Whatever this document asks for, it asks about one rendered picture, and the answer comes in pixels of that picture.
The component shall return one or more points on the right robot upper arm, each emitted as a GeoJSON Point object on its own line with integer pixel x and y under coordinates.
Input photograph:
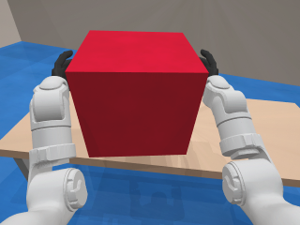
{"type": "Point", "coordinates": [254, 185]}

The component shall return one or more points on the table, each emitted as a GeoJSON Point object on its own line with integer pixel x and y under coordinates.
{"type": "Point", "coordinates": [277, 122]}

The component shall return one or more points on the carton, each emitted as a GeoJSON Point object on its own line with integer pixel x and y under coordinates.
{"type": "Point", "coordinates": [136, 93]}

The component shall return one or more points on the robot right hand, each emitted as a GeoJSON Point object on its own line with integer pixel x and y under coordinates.
{"type": "Point", "coordinates": [209, 63]}

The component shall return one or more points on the left robot upper arm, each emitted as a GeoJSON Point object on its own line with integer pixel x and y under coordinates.
{"type": "Point", "coordinates": [52, 198]}

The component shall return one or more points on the robot right forearm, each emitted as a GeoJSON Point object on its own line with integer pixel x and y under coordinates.
{"type": "Point", "coordinates": [238, 137]}

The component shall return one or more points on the robot left forearm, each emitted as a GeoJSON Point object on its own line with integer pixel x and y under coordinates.
{"type": "Point", "coordinates": [50, 123]}

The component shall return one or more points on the robot left hand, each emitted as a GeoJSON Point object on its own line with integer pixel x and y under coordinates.
{"type": "Point", "coordinates": [61, 64]}

